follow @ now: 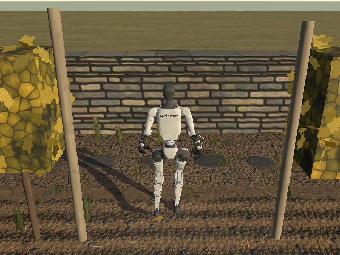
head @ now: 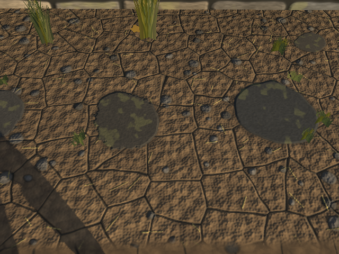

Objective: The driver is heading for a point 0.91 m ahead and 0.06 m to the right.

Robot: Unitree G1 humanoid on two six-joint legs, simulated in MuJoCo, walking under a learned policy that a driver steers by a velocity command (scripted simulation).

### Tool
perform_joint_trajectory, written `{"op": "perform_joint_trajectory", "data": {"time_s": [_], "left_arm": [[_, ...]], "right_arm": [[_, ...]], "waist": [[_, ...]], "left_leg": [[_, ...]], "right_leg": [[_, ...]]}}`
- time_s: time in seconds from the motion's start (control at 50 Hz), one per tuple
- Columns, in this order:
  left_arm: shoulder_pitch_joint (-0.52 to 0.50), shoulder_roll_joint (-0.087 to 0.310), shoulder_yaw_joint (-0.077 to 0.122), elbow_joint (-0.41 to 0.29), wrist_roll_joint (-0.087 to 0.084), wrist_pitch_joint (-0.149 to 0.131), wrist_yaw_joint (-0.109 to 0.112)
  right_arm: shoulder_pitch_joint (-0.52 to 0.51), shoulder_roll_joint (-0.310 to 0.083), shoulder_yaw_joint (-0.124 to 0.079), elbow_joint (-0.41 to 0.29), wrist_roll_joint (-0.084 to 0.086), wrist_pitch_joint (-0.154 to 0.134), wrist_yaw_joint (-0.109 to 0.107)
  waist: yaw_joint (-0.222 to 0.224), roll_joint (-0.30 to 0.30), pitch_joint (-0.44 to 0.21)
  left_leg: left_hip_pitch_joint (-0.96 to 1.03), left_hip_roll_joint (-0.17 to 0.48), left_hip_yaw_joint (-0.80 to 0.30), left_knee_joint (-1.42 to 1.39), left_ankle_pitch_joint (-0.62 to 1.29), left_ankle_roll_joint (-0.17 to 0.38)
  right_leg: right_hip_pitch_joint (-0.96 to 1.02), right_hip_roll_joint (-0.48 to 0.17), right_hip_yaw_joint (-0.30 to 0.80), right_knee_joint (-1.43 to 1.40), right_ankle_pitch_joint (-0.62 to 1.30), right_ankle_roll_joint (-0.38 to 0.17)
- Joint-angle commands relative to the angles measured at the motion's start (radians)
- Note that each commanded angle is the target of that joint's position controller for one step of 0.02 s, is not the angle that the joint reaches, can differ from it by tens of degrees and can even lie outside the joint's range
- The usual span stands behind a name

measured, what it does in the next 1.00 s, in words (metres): walks ahead, turning right: left foot, then right foot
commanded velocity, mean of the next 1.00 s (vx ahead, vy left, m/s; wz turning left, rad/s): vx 0.50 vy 0.00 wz -0.28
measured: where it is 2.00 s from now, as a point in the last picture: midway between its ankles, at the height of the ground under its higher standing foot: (193, 155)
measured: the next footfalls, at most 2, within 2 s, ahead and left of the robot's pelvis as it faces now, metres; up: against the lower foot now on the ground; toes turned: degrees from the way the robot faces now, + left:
left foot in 0.34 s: +0.39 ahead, +0.15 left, +0.00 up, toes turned -16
right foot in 0.84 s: +0.55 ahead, -0.19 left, +0.00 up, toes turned -20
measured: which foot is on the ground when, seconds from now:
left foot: up 0.00-0.32, down 0.34-0.84, up 0.86-1.00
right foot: down 0.00-0.34, up 0.36-0.82, down 0.84-1.00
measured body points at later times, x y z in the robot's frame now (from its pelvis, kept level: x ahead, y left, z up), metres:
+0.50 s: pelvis +0.29 +0.06 +0.01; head +0.31 +0.07 +0.46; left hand +0.48 +0.30 -0.10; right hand +0.33 -0.24 -0.08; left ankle +0.35 +0.16 -0.73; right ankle +0.20 -0.05 -0.63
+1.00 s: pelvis +0.52 -0.07 +0.01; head +0.54 -0.08 +0.46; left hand +0.72 +0.15 -0.08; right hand +0.51 -0.36 -0.11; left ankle +0.51 +0.09 -0.64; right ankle +0.51 -0.17 -0.73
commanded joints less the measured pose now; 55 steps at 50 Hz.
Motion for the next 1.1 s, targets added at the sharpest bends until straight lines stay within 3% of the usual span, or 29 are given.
{"op": "perform_joint_trajectory", "data": {"time_s": [0.02,0.08,0.14,0.18,0.26,0.3,0.32,0.34,0.36,0.38,0.4,0.42,0.44,0.46,0.5,0.58,0.66,0.72,0.76,0.8,0.82,0.84,0.86,0.88,0.9,0.94,0.96,1.0,1.1], "left_arm": [[0.046,0.107,0.028,-0.07,0.017,-0.01,0.016],[0.032,0.125,0.033,-0.064,0.01,-0.013,0.03],[0.051,0.153,0.042,-0.051,0.002,-0.006,0.044],[0.097,0.159,0.045,-0.037,-0.005,0.004,0.048],[0.152,0.154,0.044,-0.02,-0.012,0.02,0.052],[0.136,0.141,0.042,-0.025,-0.005,0.024,0.051],[0.14,0.106,0.031,-0.029,-0.001,0.022,0.049],[0.148,0.033,0.006,-0.046,0.01,0.017,0.043],[0.277,-0.029,-0.014,-0.08,-0.009,0.003,0.041],[0.275,0.073,0.002,-0.066,-0.03,0.003,0.045],[0.176,0.136,0.02,-0.071,-0.025,0.011,0.048],[0.11,0.137,0.024,-0.084,-0.009,0.017,0.05],[0.077,0.126,0.026,-0.096,0.001,0.019,0.048],[0.079,0.114,0.03,-0.098,-0.01,0.026,0.045],[0.093,0.072,0.024,-0.093,-0.013,0.038,0.041],[0.018,0.019,0.001,-0.109,0.007,0.031,0.033],[-0.098,0.001,-0.015,-0.121,0.007,0.009,0.009],[-0.19,0.007,-0.017,-0.149,0.0,-0.006,-0.001],[-0.199,0.033,-0.008,-0.158,-0.004,-0.016,-0.007],[-0.088,0.076,0.016,-0.13,0.001,-0.023,-0.003],[0.048,0.122,0.042,-0.089,0.01,-0.022,0.007],[0.23,0.197,0.065,-0.062,0.028,-0.016,0.024],[0.256,0.264,0.069,-0.06,0.044,-0.007,0.031],[0.261,0.179,0.052,-0.055,0.034,-0.007,0.029],[0.21,0.13,0.035,-0.045,0.019,-0.01,0.029],[0.099,0.064,0.016,-0.036,0.021,-0.018,0.023],[0.065,0.042,0.012,-0.031,0.029,-0.026,0.021],[0.036,0.042,0.019,-0.013,0.031,-0.044,0.022],[0.046,0.087,0.038,0.035,0.033,-0.051,0.041]], "right_arm": [[-0.049,-0.143,-0.038,-0.123,-0.018,-0.036,0.003],[-0.019,-0.113,-0.028,-0.124,-0.033,-0.005,-0.004],[-0.133,-0.069,-0.008,-0.154,-0.038,-0.003,-0.008],[-0.215,-0.062,-0.004,-0.168,-0.027,-0.01,-0.003],[-0.25,-0.113,-0.028,-0.184,-0.001,-0.024,0.01],[-0.182,-0.135,-0.047,-0.171,0.003,-0.031,0.012],[-0.104,-0.153,-0.061,-0.156,-0.003,-0.035,0.008],[0.027,-0.206,-0.077,-0.15,-0.022,-0.039,-0.001],[0.111,-0.299,-0.098,-0.124,-0.044,-0.026,0.001],[0.119,-0.235,-0.091,-0.117,-0.024,-0.019,0.008],[0.079,-0.166,-0.073,-0.129,-0.018,-0.014,0.004],[0.033,-0.139,-0.062,-0.129,-0.024,-0.008,0.001],[0.0,-0.114,-0.053,-0.124,-0.029,-0.004,0.0],[-0.021,-0.098,-0.044,-0.119,-0.035,-0.004,-0.001],[-0.019,-0.082,-0.041,-0.095,-0.028,-0.012,0.004],[0.01,-0.124,-0.057,-0.043,-0.019,-0.018,0.006],[0.022,-0.157,-0.063,-0.002,0.0,-0.003,0.004],[0.088,-0.175,-0.065,0.038,0.016,0.012,0.008],[0.099,-0.193,-0.07,0.054,0.022,0.024,0.007],[0.077,-0.208,-0.072,0.061,0.027,0.034,0.002],[0.079,-0.185,-0.062,0.061,0.023,0.033,0.001],[0.067,-0.12,-0.036,0.031,-0.004,0.027,0.001],[0.179,-0.004,-0.003,0.006,-0.002,0.011,0.0],[0.14,-0.11,-0.029,0.021,0.025,0.002,0.001],[0.069,-0.146,-0.043,-0.002,0.039,0.002,0.003],[0.006,-0.129,-0.048,-0.009,0.016,0.013,-0.002],[0.024,-0.114,-0.049,-0.002,0.015,0.027,-0.001],[0.041,-0.069,-0.043,0.001,0.019,0.052,0.001],[-0.064,-0.042,-0.036,-0.043,0.009,0.064,0.013]], "waist": [[-0.001,0.012,-0.085],[-0.032,-0.026,-0.058],[0.009,-0.047,-0.042],[0.056,-0.063,-0.056],[0.063,-0.101,-0.083],[0.012,-0.126,-0.095],[-0.029,-0.124,-0.127],[-0.086,-0.022,-0.239],[-0.032,0.308,-0.357],[-0.052,0.288,-0.322],[-0.084,0.172,-0.203],[-0.078,0.102,-0.133],[-0.063,0.092,-0.084],[-0.042,0.121,-0.06],[-0.027,0.132,-0.05],[-0.024,0.073,-0.026],[-0.056,0.067,-0.01],[-0.082,0.073,0.013],[-0.064,0.09,0.014],[0.021,0.095,-0.049],[0.086,0.08,-0.143],[0.161,-0.011,-0.3],[0.094,-0.259,-0.42],[0.134,-0.191,-0.402],[0.118,-0.167,-0.252],[0.059,-0.117,-0.125],[0.026,-0.127,-0.099],[-0.007,-0.106,-0.073],[0.001,-0.059,-0.014]], "left_leg": [[-0.321,0.097,-0.074,-0.037,0.056,-0.01],[-0.268,0.111,-0.031,-0.183,0.091,-0.065],[-0.204,0.083,-0.002,-0.428,0.309,-0.093],[-0.147,0.039,0.006,-0.58,0.444,-0.101],[-0.103,0.015,-0.042,-0.713,0.412,-0.082],[-0.014,0.01,-0.034,-0.753,0.335,-0.041],[0.106,0.026,-0.032,-0.774,0.315,-0.009],[0.316,0.185,-0.181,-0.783,0.235,0.059],[0.604,0.417,-0.648,-0.893,0.03,0.222],[0.593,0.449,-0.822,-0.957,-0.239,0.243],[0.499,0.397,-0.662,-0.969,-0.248,0.2],[0.391,0.348,-0.503,-0.964,-0.101,0.168],[0.307,0.302,-0.391,-0.978,0.03,0.158],[0.251,0.268,-0.3,-1.006,0.122,0.146],[0.202,0.238,-0.209,-1.048,0.2,0.16],[0.224,0.261,-0.119,-1.087,0.354,0.201],[0.233,0.232,-0.013,-1.097,0.412,0.182],[0.25,0.244,-0.033,-1.077,0.44,0.178],[0.291,0.267,-0.06,-1.04,0.483,0.167],[0.285,0.247,-0.04,-0.911,0.669,0.133],[0.222,0.195,-0.002,-0.746,0.731,0.104],[0.019,0.137,0.037,-0.447,0.467,0.058],[-0.323,-0.017,0.026,-0.114,-0.17,-0.002],[-0.416,0.014,-0.089,0.015,-0.18,-0.006],[-0.479,0.057,-0.072,0.037,-0.099,-0.001],[-0.423,0.117,-0.053,-0.032,0.044,-0.005],[-0.364,0.136,-0.064,-0.055,0.088,-0.008],[-0.319,0.143,-0.064,-0.083,0.125,-0.019],[-0.367,0.141,-0.059,-0.302,0.34,-0.033]], "right_leg": [[0.282,-0.29,0.443,-0.287,0.07,-0.217],[0.116,-0.258,0.347,-0.317,0.193,-0.223],[0.023,-0.182,0.252,-0.299,0.147,-0.168],[0.029,-0.167,0.255,-0.27,0.074,-0.134],[0.153,-0.216,0.383,-0.16,-0.053,-0.095],[0.178,-0.225,0.428,-0.077,-0.065,-0.064],[0.153,-0.19,0.408,0.009,-0.053,-0.032],[0.066,-0.127,0.328,0.273,-0.138,0.011],[-0.251,0.003,0.182,0.616,-0.467,0.077],[-0.407,-0.075,0.186,0.779,-0.429,0.094],[-0.439,-0.114,0.18,0.83,-0.33,0.1],[-0.415,-0.144,0.15,0.817,-0.254,0.104],[-0.39,-0.168,0.15,0.772,-0.204,0.106],[-0.339,-0.192,0.149,0.741,-0.165,0.107],[-0.29,-0.194,0.126,0.688,-0.145,0.109],[-0.325,-0.195,0.128,0.468,-0.072,0.115],[-0.249,-0.196,0.052,0.212,0.098,0.112],[-0.184,-0.17,0.018,0.096,0.096,0.101],[-0.144,-0.154,0.021,0.032,0.052,0.08],[0.054,-0.117,-0.001,-0.049,0.06,0.046],[0.273,-0.115,-0.003,-0.053,0.085,0.02],[0.576,-0.306,0.187,-0.009,0.117,-0.044],[0.817,-0.549,0.617,-0.104,-0.032,-0.178],[0.756,-0.54,0.692,-0.178,-0.173,-0.188],[0.651,-0.505,0.532,-0.195,-0.165,-0.152],[0.429,-0.42,0.338,-0.26,-0.056,-0.11],[0.351,-0.395,0.269,-0.298,0.003,-0.099],[0.275,-0.395,0.18,-0.353,0.097,-0.105],[0.277,-0.374,-0.011,-0.394,0.196,-0.087]]}}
